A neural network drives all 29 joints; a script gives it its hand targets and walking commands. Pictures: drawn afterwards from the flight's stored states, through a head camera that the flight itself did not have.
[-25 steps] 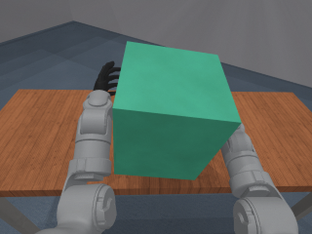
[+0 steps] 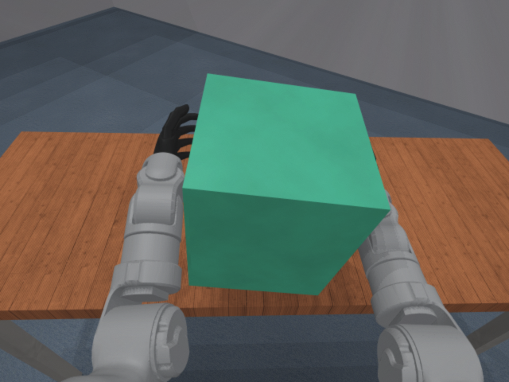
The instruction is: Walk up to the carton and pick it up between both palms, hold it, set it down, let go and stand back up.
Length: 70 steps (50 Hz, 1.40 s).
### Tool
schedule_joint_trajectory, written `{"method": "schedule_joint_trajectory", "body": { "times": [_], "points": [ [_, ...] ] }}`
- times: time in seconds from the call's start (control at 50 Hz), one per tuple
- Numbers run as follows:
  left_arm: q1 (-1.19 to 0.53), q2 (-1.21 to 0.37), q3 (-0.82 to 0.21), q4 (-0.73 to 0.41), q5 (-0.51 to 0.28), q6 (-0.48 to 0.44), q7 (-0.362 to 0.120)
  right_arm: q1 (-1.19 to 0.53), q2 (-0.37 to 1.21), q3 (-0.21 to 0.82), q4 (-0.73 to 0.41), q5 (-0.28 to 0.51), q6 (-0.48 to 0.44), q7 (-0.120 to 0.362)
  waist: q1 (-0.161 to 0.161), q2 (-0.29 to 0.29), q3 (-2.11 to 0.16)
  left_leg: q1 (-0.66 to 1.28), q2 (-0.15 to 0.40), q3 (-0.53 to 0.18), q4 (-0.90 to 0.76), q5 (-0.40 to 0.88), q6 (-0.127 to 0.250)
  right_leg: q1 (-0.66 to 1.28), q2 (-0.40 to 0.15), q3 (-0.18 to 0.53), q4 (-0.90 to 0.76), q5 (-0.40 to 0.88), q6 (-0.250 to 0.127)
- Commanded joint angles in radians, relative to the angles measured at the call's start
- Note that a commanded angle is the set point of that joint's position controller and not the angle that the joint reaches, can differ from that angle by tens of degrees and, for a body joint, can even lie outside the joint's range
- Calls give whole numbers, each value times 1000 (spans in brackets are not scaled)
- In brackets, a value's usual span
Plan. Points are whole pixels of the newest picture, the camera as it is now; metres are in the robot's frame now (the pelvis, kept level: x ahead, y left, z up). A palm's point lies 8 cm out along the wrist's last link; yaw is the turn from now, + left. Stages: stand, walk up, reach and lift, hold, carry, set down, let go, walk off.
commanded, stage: set down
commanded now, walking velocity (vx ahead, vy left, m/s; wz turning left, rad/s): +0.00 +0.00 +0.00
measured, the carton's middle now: (267, 194) +0.37 -0.01 +0.13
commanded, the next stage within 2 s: none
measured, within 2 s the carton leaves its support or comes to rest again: rests again in 1.80 s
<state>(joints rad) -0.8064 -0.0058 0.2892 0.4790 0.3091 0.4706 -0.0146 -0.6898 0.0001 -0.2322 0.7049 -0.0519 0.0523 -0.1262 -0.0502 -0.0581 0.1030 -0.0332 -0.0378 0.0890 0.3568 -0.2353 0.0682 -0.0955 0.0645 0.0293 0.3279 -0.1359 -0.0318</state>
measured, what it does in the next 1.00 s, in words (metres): stands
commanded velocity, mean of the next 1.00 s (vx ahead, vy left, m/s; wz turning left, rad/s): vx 0.00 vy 0.00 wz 0.00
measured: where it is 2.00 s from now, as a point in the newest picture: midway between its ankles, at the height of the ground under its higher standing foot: outside the picture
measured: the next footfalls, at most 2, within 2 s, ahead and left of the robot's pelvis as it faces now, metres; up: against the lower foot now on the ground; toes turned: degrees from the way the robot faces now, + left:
none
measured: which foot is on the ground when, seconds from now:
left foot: down 0.00-1.00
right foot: down 0.00-1.00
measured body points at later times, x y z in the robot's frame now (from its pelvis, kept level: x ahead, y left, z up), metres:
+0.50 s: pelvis +0.01 +0.00 +0.00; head +0.01 +0.03 +0.45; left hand +0.44 +0.13 +0.14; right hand +0.40 -0.17 +0.12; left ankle -0.02 +0.06 -0.75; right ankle +0.03 -0.10 -0.75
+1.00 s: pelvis +0.02 +0.00 +0.00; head +0.03 +0.03 +0.45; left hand +0.45 +0.13 +0.12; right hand +0.41 -0.17 +0.09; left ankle -0.02 +0.06 -0.75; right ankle +0.03 -0.10 -0.75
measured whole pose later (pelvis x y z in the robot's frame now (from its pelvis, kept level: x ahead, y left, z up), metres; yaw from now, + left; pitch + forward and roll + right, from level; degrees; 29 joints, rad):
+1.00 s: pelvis +0.02 +0.00 +0.00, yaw +0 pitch -2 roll -1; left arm -0.81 0.00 0.28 0.74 0.29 0.31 0.00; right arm -0.65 0.04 -0.36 0.80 -0.19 -0.03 -0.10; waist -0.05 -0.06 0.07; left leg -0.06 -0.04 0.09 0.35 -0.25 0.07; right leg -0.12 0.06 0.03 0.33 -0.16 -0.03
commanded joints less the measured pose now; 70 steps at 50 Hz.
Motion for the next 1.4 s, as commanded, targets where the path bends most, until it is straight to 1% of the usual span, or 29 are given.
{"method": "schedule_joint_trajectory", "body": {
  "times": [0.0, 0.08, 0.12, 0.18, 0.26, 0.32, 0.34, 0.36, 0.38, 0.42, 0.46, 0.52, 0.58, 0.72, 0.78, 0.82, 0.86, 0.88, 0.98, 1.0, 1.02, 1.06, 1.08, 1.12, 1.14, 1.16, 1.24, 1.32, 1.38],
  "points": [
    [-479, -541, -352, -7, -121, -67, -161, -777, 454, 268, -298, 0, -120, 59, -127, 62, -604, 35, 29, -75, -45, 269, -77, 330, -62, -100, -16, 483, 82],
    [-476, -513, -313, 117, -96, -81, -170, -730, 451, 199, -202, -59, -97, 62, -139, 47, -471, -20, 27, -65, -85, 125, -68, 288, -64, -101, -43, 319, 70],
    [-535, -545, -358, 58, -120, -109, -159, -779, 472, 211, -277, -54, -129, 67, -142, 53, -574, 10, 26, -64, -57, 215, -80, 282, -48, -112, -32, 347, 76],
    [-515, -535, -330, 142, -98, -122, -159, -741, 444, 154, -201, -98, -127, 78, -150, 72, -538, 31, 40, -78, -63, 213, -80, 212, -48, -121, -53, 270, 68],
    [-572, -543, -350, 70, -121, -162, -152, -732, 488, 172, -194, -97, -139, 81, -139, 72, -624, 20, 42, -73, -47, 255, -91, 255, -45, -113, -23, 344, 69],
    [-549, -540, -313, 143, -102, -169, -151, -714, 473, 143, -147, -123, -140, 79, -144, 73, -575, 18, 44, -77, -52, 282, -92, 247, -56, -107, -35, 370, 71],
    [-523, -528, -308, 223, -86, -162, -159, -731, 467, 132, -133, -115, -143, 76, -144, 93, -525, -11, 36, -70, -62, 207, -88, 235, -61, -103, -43, 328, 65],
    [-543, -530, -314, 174, -93, -171, -154, -713, 475, 120, -122, -113, -141, 80, -159, 93, -518, 12, 37, -61, -73, 201, -89, 208, -51, -119, -43, 298, 69],
    [-528, -537, -309, 187, -96, -169, -152, -765, 454, 129, -187, -104, -156, 85, -126, 93, -548, 33, 42, -60, -60, 224, -94, 194, -44, -119, -50, 282, 63],
    [-543, -556, -324, 214, -110, -178, -150, -752, 467, 113, -153, -104, -156, 83, -154, 72, -519, 44, 48, -79, -47, 263, -91, 157, -39, -123, -59, 266, 61],
    [-542, -503, -278, 250, -84, -176, -160, -708, 463, 85, -78, -131, -125, 84, -149, 66, -445, -17, 48, -63, -79, 148, -81, 196, -57, -109, -54, 237, 57],
    [-547, -504, -269, 251, -74, -178, -155, -735, 450, 72, -155, -138, -140, 96, -142, 85, -490, -10, 41, -63, -75, 153, -85, 201, -52, -108, -56, 245, 68],
    [-588, -508, -258, 264, -80, -199, -148, -718, 467, 47, -72, -159, -131, 107, -151, 82, -463, -7, 51, -64, -70, 186, -96, 168, -52, -114, -54, 219, 59],
    [-573, -553, -348, 219, -131, -250, -123, -714, 490, 100, -144, -152, -183, 110, -149, 93, -683, 40, 51, -75, -12, 369, -116, 177, -47, -118, -7, 417, 65],
    [-495, -495, -255, 291, -90, -230, -144, -674, 479, 95, -104, -150, -160, 99, -120, 69, -561, -15, 41, -55, -39, 331, -94, 256, -70, -87, -5, 460, 75],
    [-526, -522, -281, 296, -98, -232, -152, -687, 483, 81, -105, -157, -160, 98, -147, 69, -540, -56, 40, -58, -61, 262, -94, 256, -65, -102, -4, 421, 75],
    [-485, -530, -261, 298, -88, -231, -150, -673, 475, 78, -97, -162, -162, 99, -130, 82, -569, -9, 41, -57, -39, 317, -103, 247, -59, -94, -9, 431, 75],
    [-526, -537, -298, 272, -106, -239, -147, -674, 485, 61, -90, -157, -169, 99, -158, 92, -599, 26, 52, -64, -20, 379, -118, 221, -50, -102, -3, 440, 72],
    [-511, -541, -274, 261, -88, -256, -138, -654, 497, 75, -88, -158, -179, 101, -142, 90, -586, 9, 51, -79, -10, 414, -114, 233, -52, -85, -3, 477, 70],
    [-532, -542, -291, 297, -99, -261, -141, -676, 484, 51, -77, -173, -178, 100, -169, 89, -563, 14, 53, -76, -11, 379, -116, 196, -55, -90, -7, 441, 63],
    [-465, -548, -274, 318, -85, -257, -143, -646, 485, 65, -89, -175, -184, 99, -150, 93, -584, 21, 49, -68, -8, 379, -114, 205, -49, -91, -6, 437, 65],
    [-521, -550, -299, 244, -97, -271, -138, -649, 492, 66, -91, -167, -192, 106, -146, 107, -628, 37, 58, -77, -1, 423, -122, 197, -48, -103, -3, 449, 64],
    [-509, -541, -269, 286, -78, -273, -135, -651, 491, 61, -92, -170, -196, 102, -123, 88, -597, -2, 55, -71, -8, 397, -116, 229, -49, -91, -5, 446, 65],
    [-570, -543, -300, 223, -99, -287, -136, -641, 510, 61, -71, -179, -204, 98, -154, 100, -640, 12, 53, -70, -19, 398, -119, 245, -59, -88, 0, 507, 71],
    [-521, -514, -255, 299, -81, -280, -136, -656, 487, 62, -76, -182, -200, 107, -127, 90, -565, -33, 54, -73, -27, 354, -109, 247, -69, -70, -1, 486, 69],
    [-475, -493, -208, 354, -47, -262, -147, -604, 475, 32, -22, -191, -176, 106, -137, 60, -453, -80, 45, -57, -66, 252, -97, 284, -78, -70, -11, 464, 74],
    [-500, -505, -200, 348, -37, -263, -151, -642, 492, 2, -32, -207, -183, 106, -145, 63, -489, -69, 48, -61, -74, 196, -89, 250, -75, -81, -17, 390, 77],
    [-526, -496, -209, 333, -27, -279, -145, -638, 477, -27, -39, -234, -198, 118, -158, 98, -483, -21, 53, -55, -60, 276, -108, 200, -59, -101, -17, 359, 81],
    [-520, -537, -263, 258, -64, -319, -122, -629, 498, 24, -66, -218, -240, 127, -134, 116, -640, 62, 67, -62, -14, 402, -130, 173, -46, -105, -6, 415, 60]
  ]
}}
